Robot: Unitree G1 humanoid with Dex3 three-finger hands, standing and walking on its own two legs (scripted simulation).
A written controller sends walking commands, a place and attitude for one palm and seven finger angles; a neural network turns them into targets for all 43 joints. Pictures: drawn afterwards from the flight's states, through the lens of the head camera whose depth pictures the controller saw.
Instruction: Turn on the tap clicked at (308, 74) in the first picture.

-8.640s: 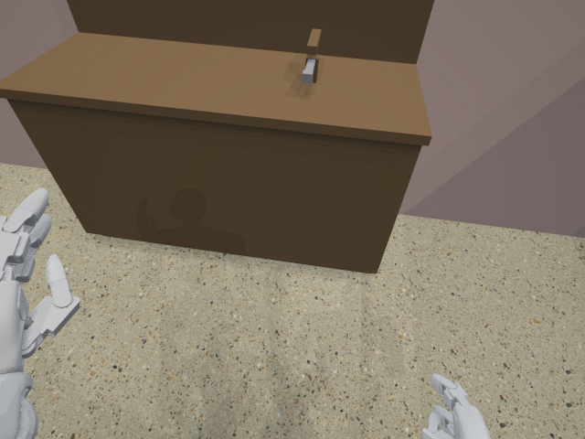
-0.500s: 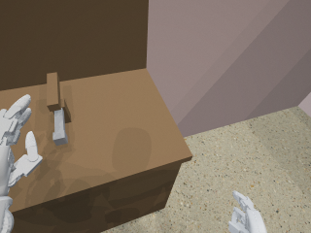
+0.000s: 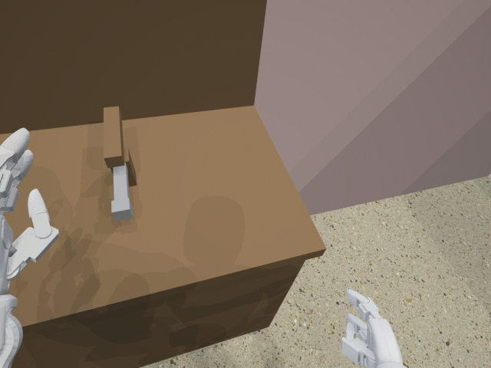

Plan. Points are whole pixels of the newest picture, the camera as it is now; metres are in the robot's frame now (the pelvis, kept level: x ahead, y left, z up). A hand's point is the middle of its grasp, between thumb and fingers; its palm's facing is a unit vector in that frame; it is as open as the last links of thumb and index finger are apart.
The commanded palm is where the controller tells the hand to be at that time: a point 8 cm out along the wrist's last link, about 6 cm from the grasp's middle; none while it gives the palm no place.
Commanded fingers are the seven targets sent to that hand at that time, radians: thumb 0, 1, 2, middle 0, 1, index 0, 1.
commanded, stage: look again from close up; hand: left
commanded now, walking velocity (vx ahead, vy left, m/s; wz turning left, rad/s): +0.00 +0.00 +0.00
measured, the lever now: (122, 209) +0.33 +0.25 +0.04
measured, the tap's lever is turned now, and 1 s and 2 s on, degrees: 0 0 0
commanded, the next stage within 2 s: shuffle to correct the standing spot in 0.36 s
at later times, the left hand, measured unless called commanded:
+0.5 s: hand (79, 225) +0.23 +0.23 +0.16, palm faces +0.38 -0.84 -0.38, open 7.4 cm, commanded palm +0.17 +0.26 +0.18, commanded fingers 0.00 0.90 0.90 -0.20 -0.30 -0.20 -0.30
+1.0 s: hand (114, 235) +0.22 +0.19 +0.16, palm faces +0.33 -0.84 -0.42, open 7.4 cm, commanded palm +0.16 +0.22 +0.18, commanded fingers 0.00 0.90 0.90 -0.20 -0.30 -0.20 -0.30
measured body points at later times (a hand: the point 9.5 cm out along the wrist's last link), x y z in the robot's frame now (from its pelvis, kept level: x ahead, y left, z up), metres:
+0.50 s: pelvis +0.01 -0.02 +0.00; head +0.04 +0.00 +0.45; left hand +0.21 +0.27 +0.18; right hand +0.19 -0.24 -0.08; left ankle +0.04 +0.10 -0.74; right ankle +0.01 -0.17 -0.74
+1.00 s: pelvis +0.00 -0.05 +0.00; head +0.05 -0.04 +0.44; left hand +0.20 +0.23 +0.19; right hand +0.19 -0.28 -0.08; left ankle +0.04 +0.10 -0.74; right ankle +0.01 -0.17 -0.74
